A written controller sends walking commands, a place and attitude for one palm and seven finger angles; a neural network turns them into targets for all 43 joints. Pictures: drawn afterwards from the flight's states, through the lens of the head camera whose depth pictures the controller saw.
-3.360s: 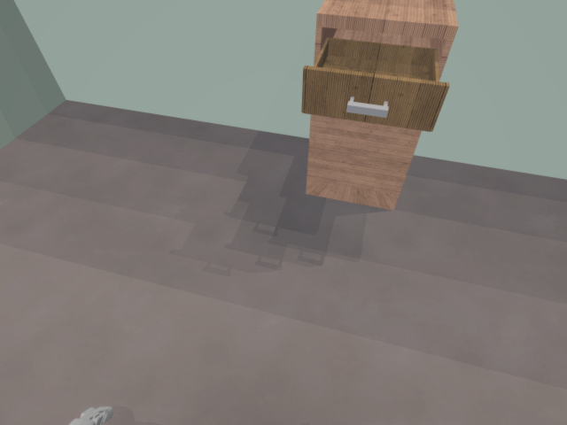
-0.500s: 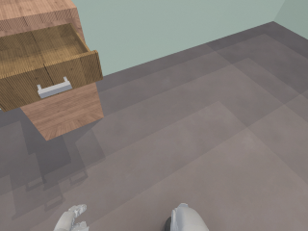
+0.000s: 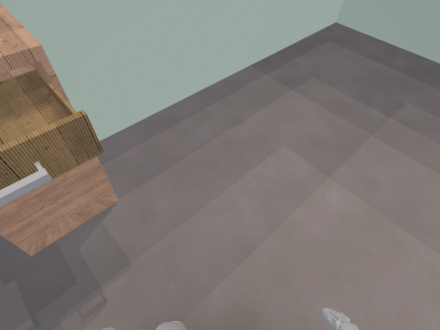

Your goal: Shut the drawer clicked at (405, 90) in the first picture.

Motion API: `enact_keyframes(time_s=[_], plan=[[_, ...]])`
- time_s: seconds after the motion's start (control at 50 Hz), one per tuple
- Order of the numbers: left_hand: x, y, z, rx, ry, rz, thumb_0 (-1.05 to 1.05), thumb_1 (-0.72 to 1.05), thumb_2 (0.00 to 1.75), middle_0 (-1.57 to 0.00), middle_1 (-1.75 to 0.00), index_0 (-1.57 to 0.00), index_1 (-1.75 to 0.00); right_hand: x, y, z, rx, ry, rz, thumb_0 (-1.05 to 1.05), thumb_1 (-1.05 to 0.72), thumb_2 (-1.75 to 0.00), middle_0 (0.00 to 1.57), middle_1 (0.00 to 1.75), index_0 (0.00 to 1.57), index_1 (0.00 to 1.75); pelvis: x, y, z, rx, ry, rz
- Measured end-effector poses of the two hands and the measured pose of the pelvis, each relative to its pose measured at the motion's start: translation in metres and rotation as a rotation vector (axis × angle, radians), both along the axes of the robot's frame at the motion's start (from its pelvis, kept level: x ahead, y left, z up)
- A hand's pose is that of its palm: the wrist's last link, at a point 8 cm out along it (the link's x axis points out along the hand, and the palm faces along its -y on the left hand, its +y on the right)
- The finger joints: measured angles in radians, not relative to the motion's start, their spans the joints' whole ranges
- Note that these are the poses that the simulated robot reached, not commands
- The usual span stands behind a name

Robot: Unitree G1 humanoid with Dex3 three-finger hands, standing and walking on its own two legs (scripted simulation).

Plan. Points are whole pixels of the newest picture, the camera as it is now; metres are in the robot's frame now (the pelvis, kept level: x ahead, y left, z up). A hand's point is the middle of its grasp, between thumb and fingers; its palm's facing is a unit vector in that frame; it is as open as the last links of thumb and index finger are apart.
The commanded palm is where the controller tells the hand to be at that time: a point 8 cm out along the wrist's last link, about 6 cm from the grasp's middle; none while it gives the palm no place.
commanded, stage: walk to a spot facing it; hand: left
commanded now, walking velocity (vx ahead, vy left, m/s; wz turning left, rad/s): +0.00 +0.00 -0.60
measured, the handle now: (19, 181) +0.38 +0.49 -0.03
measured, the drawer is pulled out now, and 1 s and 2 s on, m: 0.30 0.30 0.30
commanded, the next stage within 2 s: turn to face it in 0.92 s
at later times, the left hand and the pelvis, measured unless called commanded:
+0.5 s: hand (136, 329) +0.14 +0.18 -0.16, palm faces -0.31 -0.92 -0.22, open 7.4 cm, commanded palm none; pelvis +0.00 +0.01 +0.01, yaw -20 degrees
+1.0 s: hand (161, 295) +0.21 +0.15 -0.19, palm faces -0.48 -0.86 -0.15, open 7.4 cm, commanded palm none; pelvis +0.11 +0.00 +0.00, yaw -35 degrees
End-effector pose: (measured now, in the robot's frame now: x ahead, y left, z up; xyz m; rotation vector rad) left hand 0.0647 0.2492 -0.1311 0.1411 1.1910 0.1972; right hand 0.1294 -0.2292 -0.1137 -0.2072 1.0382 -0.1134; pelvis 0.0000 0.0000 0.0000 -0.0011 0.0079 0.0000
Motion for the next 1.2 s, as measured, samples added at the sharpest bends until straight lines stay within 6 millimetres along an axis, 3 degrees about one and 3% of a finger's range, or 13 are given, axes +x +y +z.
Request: enact_keyframes(time_s=[0.1, 0.2, 0.3, 0.4, 0.54, 0.6, 0.66, 0.76, 0.9, 1.0, 1.1, 1.2], plan=[[-0.009, 0.03, -0.009, -0.009, 0.053, -0.012, 0.01, 0.91, 0.9, -0.2, -0.3, -0.2, -0.3, 0.0, 0.016, 0.016, -0.041, -0.045, -0.026, 0.0, -0.91, -0.89, 0.2, 0.3, 0.2, 0.3, 0.002, 0.022, 0.001, -0.001, -0.01, -0.068], [-0.009, 0.047, -0.003, -0.017, 0.112, -0.069, 0.01, 0.91, 0.9, -0.2, -0.3, -0.2, -0.29, -0.028, 0.019, 0.027, -0.062, -0.008, -0.1, 0.0, -0.91, -0.89, 0.2, 0.3, 0.2, 0.3, 0.005, 0.033, 0.012, -0.024, -0.018, -0.137], [0.003, 0.045, 0.0, -0.017, 0.154, -0.136, 0.01, 0.91, 0.9, -0.2, -0.3, -0.2, -0.29, -0.069, 0.016, 0.024, -0.055, 0.054, -0.205, 0.01, -0.9, -0.89, 0.2, 0.3, 0.2, 0.3, 0.008, 0.037, 0.016, -0.037, -0.017, -0.202], [0.035, 0.022, 0.002, -0.013, 0.153, -0.246, 0.01, 0.91, 0.9, -0.2, -0.3, -0.19, -0.29, -0.125, 0.008, 0.011, -0.027, 0.151, -0.333, 0.01, -0.9, -0.89, 0.2, 0.3, 0.2, 0.3, 0.005, 0.03, 0.015, -0.034, -0.009, -0.276], [0.103, -0.039, 0.004, 0.032, 0.013, -0.44, 0.01, 0.91, 0.9, -0.2, -0.3, -0.2, -0.29, -0.212, -0.015, -0.025, 0.034, 0.28, -0.509, 0.01, -0.9, -0.89, 0.2, 0.3, 0.2, 0.3, -0.001, 0.002, -0.004, -0.007, 0.005, -0.379], [0.119, -0.059, 0.013, 0.035, -0.048, -0.47, 0.01, 0.91, 0.9, -0.2, -0.3, -0.2, -0.29, -0.231, -0.021, -0.029, 0.046, 0.342, -0.541, 0.01, -0.91, -0.89, 0.2, 0.3, 0.2, 0.3, 0.0, -0.005, -0.002, -0.013, -0.003, -0.399], [0.125, -0.071, 0.021, 0.032, -0.056, -0.498, 0.0, 0.91, 0.9, -0.2, -0.3, -0.2, -0.3, -0.228, -0.027, -0.021, 0.053, 0.321, -0.567, 0.01, -0.91, -0.89, 0.19, 0.3, 0.2, 0.3, 0.007, -0.012, 0.006, -0.009, -0.007, -0.433], [0.13, -0.081, 0.02, 0.012, -0.011, -0.543, 0.0, 0.91, 0.9, -0.2, -0.3, -0.2, -0.3, -0.198, -0.035, -0.007, 0.045, 0.226, -0.596, 0.01, -0.91, -0.89, 0.19, 0.3, 0.2, 0.3, 0.025, -0.018, 0.013, -0.007, -0.007, -0.477], [0.14, -0.07, 0.0, -0.021, 0.092, -0.542, 0.0, 0.91, 0.9, -0.21, -0.3, -0.2, -0.3, -0.126, -0.037, 0.003, 0.014, 0.126, -0.588, 0.01, -0.91, -0.89, 0.19, 0.3, 0.2, 0.3, 0.069, -0.013, 0.01, -0.028, -0.004, -0.532], [0.168, -0.053, -0.026, -0.024, 0.19, -0.553, 0.01, 0.91, 0.9, -0.21, -0.3, -0.2, -0.3, -0.078, -0.031, 0.005, -0.044, 0.042, -0.601, 0.01, -0.91, -0.89, 0.2, 0.3, 0.2, 0.3, 0.107, -0.005, -0.003, -0.037, -0.01, -0.604], [0.219, -0.061, -0.016, -0.013, 0.197, -0.631, 0.01, 0.91, 0.9, -0.2, -0.3, -0.2, -0.29, -0.076, -0.003, 0.014, -0.02, 0.083, -0.682, 0.0, -0.91, -0.89, 0.2, 0.3, 0.2, 0.3, 0.133, -0.005, 0.01, -0.04, -0.007, -0.655], [0.265, -0.089, -0.004, -0.022, 0.114, -0.659, 0.01, 0.91, 0.9, -0.2, -0.3, -0.2, -0.29, -0.098, 0.02, 0.013, 0.02, 0.221, -0.75, 0.0, -0.94, -0.89, 0.2, 0.3, 0.2, 0.3, 0.154, -0.009, 0.019, -0.038, 0.003, -0.636]])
